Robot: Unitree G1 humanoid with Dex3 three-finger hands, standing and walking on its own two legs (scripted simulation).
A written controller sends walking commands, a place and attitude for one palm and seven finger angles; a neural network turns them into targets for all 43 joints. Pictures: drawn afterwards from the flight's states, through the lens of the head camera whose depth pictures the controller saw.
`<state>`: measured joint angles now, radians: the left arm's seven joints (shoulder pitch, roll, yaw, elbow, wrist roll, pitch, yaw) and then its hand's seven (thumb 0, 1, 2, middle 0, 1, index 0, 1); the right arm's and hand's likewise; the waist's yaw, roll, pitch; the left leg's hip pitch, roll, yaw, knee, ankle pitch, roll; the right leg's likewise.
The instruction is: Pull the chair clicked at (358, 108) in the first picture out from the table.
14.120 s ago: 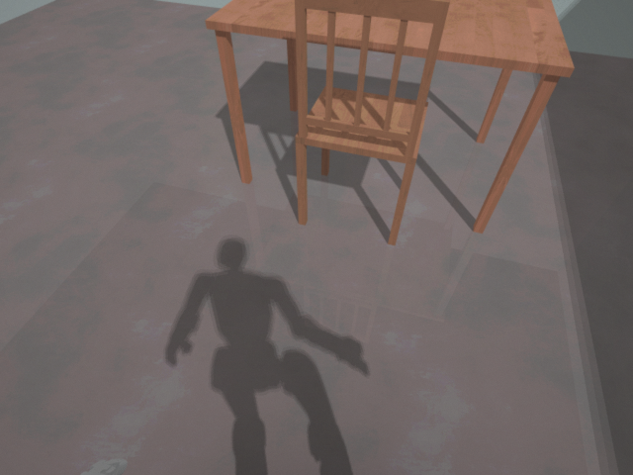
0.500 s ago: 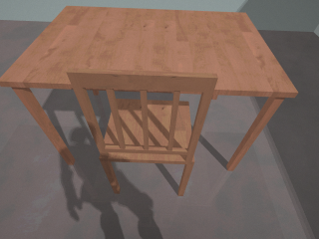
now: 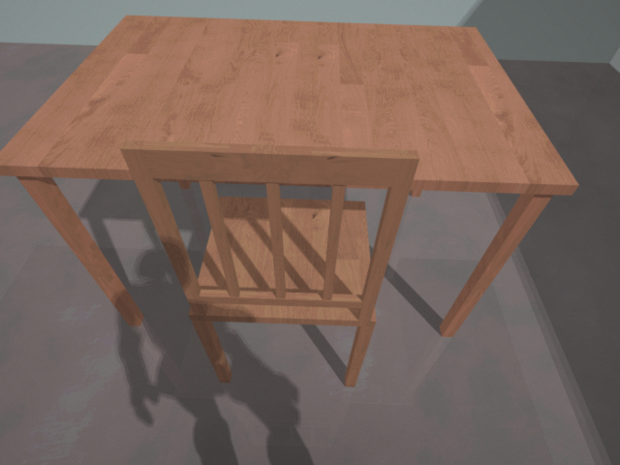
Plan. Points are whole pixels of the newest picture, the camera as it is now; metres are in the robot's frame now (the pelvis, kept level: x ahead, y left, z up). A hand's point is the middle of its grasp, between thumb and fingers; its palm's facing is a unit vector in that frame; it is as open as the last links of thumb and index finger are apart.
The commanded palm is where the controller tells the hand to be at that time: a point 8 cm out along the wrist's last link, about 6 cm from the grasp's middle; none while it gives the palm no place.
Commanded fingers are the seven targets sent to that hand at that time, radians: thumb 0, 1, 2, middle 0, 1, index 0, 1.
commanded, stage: look again from close up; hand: left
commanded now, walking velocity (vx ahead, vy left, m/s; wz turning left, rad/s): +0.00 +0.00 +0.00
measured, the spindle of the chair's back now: (277, 247) +0.48 +0.09 -0.07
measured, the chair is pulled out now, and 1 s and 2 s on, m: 0.00 0.00 0.00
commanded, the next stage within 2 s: raise the hand toward the chair's back in 0.04 s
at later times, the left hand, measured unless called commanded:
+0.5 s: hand (203, 443) +0.16 +0.15 -0.05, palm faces -0.03 -1.00 +0.03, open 8.6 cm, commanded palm +0.11 +0.23 -0.07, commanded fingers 0.00 0.46 0.71 -0.16 -0.23 -0.16 -0.23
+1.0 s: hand (170, 449) +0.15 +0.19 -0.06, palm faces +0.06 -1.00 -0.05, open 13.0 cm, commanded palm +0.12 +0.24 -0.05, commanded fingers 0.00 -0.13 0.46 -0.10 -0.14 -0.10 -0.14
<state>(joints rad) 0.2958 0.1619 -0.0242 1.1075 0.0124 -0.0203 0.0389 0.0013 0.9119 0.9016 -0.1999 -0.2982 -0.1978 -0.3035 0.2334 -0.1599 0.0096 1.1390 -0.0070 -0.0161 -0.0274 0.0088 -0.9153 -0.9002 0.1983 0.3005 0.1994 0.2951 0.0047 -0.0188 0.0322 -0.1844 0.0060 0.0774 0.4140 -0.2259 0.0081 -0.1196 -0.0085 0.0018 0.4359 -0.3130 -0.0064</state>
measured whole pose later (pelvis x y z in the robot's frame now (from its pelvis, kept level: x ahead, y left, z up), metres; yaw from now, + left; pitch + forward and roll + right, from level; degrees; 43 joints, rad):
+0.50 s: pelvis -0.05 -0.02 -0.08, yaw +2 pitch +13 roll +1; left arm 0.34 0.15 0.11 0.20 -0.23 -0.53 -0.33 0.01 0.70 0.80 -0.18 -0.26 -0.18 -0.27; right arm 0.13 -0.26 -0.09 0.56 0.01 -0.24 -0.01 0.01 -0.90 -0.90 0.20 0.30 0.20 0.30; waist 0.00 -0.03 -0.16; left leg -0.85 0.03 0.03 1.06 -0.42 -0.01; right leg -0.77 -0.01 -0.04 1.11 -0.56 -0.04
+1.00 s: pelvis -0.07 -0.01 -0.10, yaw +2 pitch +15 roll -2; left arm 0.37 0.22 0.16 0.05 -0.27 -0.41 -0.23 0.00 0.10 0.56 -0.12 -0.17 -0.12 -0.18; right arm 0.26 -0.20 0.00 0.61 0.02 -0.20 -0.07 0.02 -0.90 -0.90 0.20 0.30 0.20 0.30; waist -0.03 0.05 -0.14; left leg -0.99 0.04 -0.02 1.16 -0.43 0.00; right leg -0.88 0.01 -0.08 1.15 -0.54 -0.03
